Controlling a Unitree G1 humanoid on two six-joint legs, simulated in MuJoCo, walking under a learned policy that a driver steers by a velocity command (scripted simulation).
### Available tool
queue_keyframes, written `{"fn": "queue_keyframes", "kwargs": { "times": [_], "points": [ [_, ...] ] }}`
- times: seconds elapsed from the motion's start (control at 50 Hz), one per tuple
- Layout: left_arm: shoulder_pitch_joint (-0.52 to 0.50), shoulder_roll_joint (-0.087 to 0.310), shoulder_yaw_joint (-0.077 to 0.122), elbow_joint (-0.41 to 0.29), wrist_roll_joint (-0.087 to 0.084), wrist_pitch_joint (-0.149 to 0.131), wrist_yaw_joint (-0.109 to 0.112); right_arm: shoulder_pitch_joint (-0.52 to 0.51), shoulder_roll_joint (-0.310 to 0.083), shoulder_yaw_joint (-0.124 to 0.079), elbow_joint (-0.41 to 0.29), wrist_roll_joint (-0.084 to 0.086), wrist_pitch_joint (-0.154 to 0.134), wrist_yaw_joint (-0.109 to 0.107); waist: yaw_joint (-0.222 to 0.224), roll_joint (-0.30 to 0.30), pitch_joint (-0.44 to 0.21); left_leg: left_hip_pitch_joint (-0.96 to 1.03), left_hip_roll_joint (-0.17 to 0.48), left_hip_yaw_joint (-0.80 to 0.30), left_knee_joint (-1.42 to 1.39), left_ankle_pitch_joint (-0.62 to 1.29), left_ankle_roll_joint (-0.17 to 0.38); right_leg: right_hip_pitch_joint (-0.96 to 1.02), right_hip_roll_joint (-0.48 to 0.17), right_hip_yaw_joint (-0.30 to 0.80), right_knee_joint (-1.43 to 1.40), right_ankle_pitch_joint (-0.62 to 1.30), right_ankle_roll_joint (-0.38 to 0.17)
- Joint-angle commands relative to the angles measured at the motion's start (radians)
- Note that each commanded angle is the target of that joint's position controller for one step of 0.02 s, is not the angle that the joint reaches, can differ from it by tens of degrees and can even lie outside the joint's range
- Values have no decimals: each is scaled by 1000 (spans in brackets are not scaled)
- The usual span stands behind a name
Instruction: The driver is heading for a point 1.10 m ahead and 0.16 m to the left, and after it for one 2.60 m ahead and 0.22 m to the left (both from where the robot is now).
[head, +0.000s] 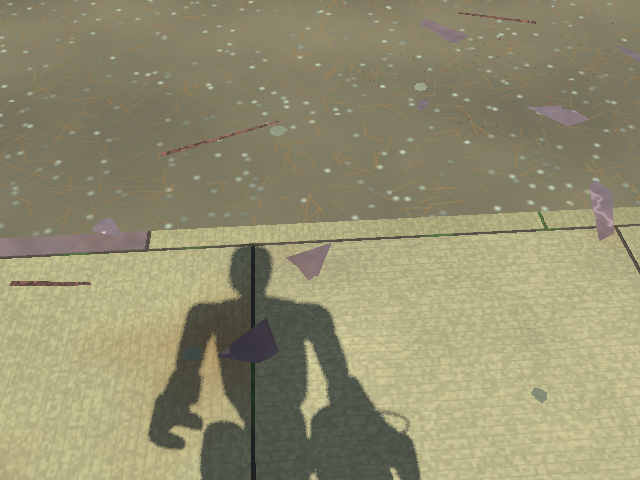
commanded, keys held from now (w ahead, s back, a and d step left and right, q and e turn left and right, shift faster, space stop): w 0.34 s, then w+q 0.66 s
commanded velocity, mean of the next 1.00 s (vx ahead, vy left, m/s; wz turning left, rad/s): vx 0.50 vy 0.00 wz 0.26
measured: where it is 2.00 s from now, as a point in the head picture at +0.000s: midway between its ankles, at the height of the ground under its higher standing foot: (243, 288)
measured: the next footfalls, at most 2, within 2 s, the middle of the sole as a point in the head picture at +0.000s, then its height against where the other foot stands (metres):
right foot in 0.30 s outside the picture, level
left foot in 0.86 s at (281, 437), level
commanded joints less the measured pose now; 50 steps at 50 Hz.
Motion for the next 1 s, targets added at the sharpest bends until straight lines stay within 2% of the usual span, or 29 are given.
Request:
{"fn": "queue_keyframes", "kwargs": {
  "times": [0.02, 0.1, 0.2, 0.24, 0.26, 0.28, 0.3, 0.32, 0.34, 0.36, 0.38, 0.4, 0.44, 0.48, 0.56, 0.64, 0.74, 0.76, 0.8, 0.82, 0.84, 0.86, 0.88, 0.9, 0.92, 0.94, 0.96, 0.98, 1.0],
  "points": [
    [33, 45, 13, -43, 12, 3, 7, -41, -132, -21, -55, 2, -18, -20, 47, 74, 55, -107, 279, -206, -203, 74, 171, -19, -42, 2, -144, 163, 27],
    [-130, 28, 6, -85, 3, -8, -6, 41, -160, -26, -38, 18, -5, -34, -13, 76, 54, -19, 264, -158, -186, 87, 126, 16, 5, -38, -432, 308, 35],
    [-251, 44, 3, -135, -10, -17, -37, 114, -170, -32, -4, 27, 17, -37, -48, 91, 82, 146, 329, -180, -112, 62, 112, 9, 33, -43, -581, 215, 14],
    [-225, 66, 10, -140, -10, -26, -47, 104, -182, -38, -3, 27, 28, -39, -20, 105, 66, 190, 352, -193, -56, 120, 96, 70, 51, -52, -622, 134, -14],
    [-167, 86, 20, -128, -9, -30, -48, 83, -189, -39, -7, 26, 33, -40, 19, 116, 35, 190, 343, -181, 11, 244, 82, 163, 76, -75, -643, 107, -31],
    [-32, 123, 43, -87, -8, -33, -45, 66, -175, -33, -13, 21, 39, -39, 86, 106, -43, 168, 292, -139, 171, 405, 58, 340, 110, -100, -664, 101, -57],
    [175, 199, 70, -37, 0, -34, -37, 56, -135, -15, -37, 6, 38, -39, 163, 43, -193, 12, 231, -81, 455, 345, 22, 641, 1, 20, -637, 125, -118],
    [297, 312, 97, -13, 14, -25, -35, 162, -14, 21, -54, 3, 14, -29, 140, -214, -332, -416, 56, -16, 857, -76, -58, 1039, -244, 463, -704, 21, -278],
    [310, 224, 74, -8, 12, -25, -39, 160, -66, 12, -36, 22, -14, -24, 150, -216, -391, -556, 49, -172, 1014, -420, -46, 1073, -285, 693, -832, -68, -308],
    [213, 162, 54, -26, 8, -27, -37, 68, -155, -12, -60, 53, -26, -21, 133, -140, -232, -636, 109, -193, 1068, -359, -23, 940, -259, 534, -837, -67, -245],
    [113, 122, 40, -50, 8, -26, -37, 6, -160, -15, -74, 56, -24, -26, 102, -65, -151, -605, 164, -172, 1034, -260, -17, 789, -220, 376, -859, 4, -205],
    [46, 88, 29, -58, 9, -27, -41, -23, -144, -19, -76, 45, -14, -33, 74, -17, -84, -565, 196, -162, 968, -189, -23, 660, -176, 269, -902, 57, -181],
    [13, 56, 21, -43, 21, -35, -47, 13, -104, -26, -63, 37, 22, -40, 25, -51, -33, -459, 224, -168, 892, -110, -31, 523, -118, 126, -967, 126, -146],
    [47, 74, 29, -14, 28, -42, -43, 28, -75, -27, -62, 39, 41, -41, 11, -40, -9, -469, 216, -177, 876, -58, -39, 495, -105, 37, -989, 243, -151],
    [79, 99, 36, 11, 34, -39, -19, -77, -76, -39, -111, 31, 45, -39, 23, -17, 25, -577, 196, -210, 710, 112, -52, 541, -107, -68, -1008, 333, -140],
    [101, 118, 37, 23, 26, -33, 0, -202, -55, -32, -159, 22, 42, -17, 60, -10, 62, -557, 187, -135, 496, 249, -49, 576, -103, -156, -1032, 310, -113],
    [180, 137, 46, 57, 11, 0, 10, -337, -37, -22, -244, 25, 42, 15, 103, 6, 107, -636, 181, -62, 383, 154, -20, 772, -163, -207, -958, 411, -104],
    [176, 144, 49, 56, 9, 8, 12, -348, -39, -23, -260, 27, 42, 22, 98, 1, 107, -626, 172, -41, 372, 109, -10, 794, -171, -219, -928, 472, -99],
    [142, 171, 56, 40, 5, 20, 17, -322, -61, -35, -279, 29, 44, 32, 60, -32, 65, -503, 119, 29, 359, 12, 22, 798, -168, -256, -823, 773, -78],
    [129, 187, 61, 32, 4, 26, 22, -273, -82, -47, -278, 30, 47, 34, 26, -59, 21, -409, 80, 61, 369, -39, 42, 795, -165, -268, -730, 944, -68],
    [109, 201, 65, 23, 4, 33, 25, -165, -120, -68, -260, 33, 49, 33, -36, -71, -42, -260, 39, 76, 351, -59, 69, 765, -153, -278, -574, 1042, -55],
    [89, 203, 63, 11, -2, 33, 25, -4, -183, -102, -221, 33, 50, 21, -123, -44, -127, -5, 13, 46, 263, 9, 109, 651, -107, -292, -345, 949, -21],
    [109, 151, 45, -21, 22, 18, 20, 119, -286, -132, -196, 30, 59, -6, -136, 137, -219, 300, 215, -271, 248, 51, 179, 357, -31, -286, -5, 388, 20],
    [192, 24, 4, -68, 19, -25, -5, 82, -340, -131, -228, 25, 47, -4, -27, 302, -363, 595, 449, -876, 88, -73, 401, -31, 191, -96, 321, -387, 62],
    [51, 122, 26, -94, -18, -68, -22, 115, -249, -109, -221, 15, 44, -4, -102, 167, -349, 584, 422, -855, 5, -125, 340, -148, 137, 63, 349, -340, 28],
    [-21, 138, 30, -122, -40, -81, -25, 61, -195, -95, -225, 16, 36, -6, -83, 130, -209, 456, 384, -686, 5, -72, 285, -186, 91, 47, 285, -247, 1],
    [-25, 129, 31, -115, -23, -80, -16, -28, -161, -83, -246, 23, 31, -3, -22, 13, -123, 279, 336, -562, -5, 27, 244, -125, 43, 39, 186, -174, 2],
    [-14, 140, 43, -110, 2, -68, -7, -87, -132, -74, -265, 22, 29, -4, 16, 14, -86, 150, 302, -483, -19, 118, 224, -49, 16, 33, 104, -139, 15],
    [7, 140, 48, -113, 11, -52, -8, -110, -119, -67, -278, 16, 30, -7, 44, 29, -69, 66, 273, -442, -42, 157, 217, 17, -1, 36, 64, -120, 27]
  ]
}}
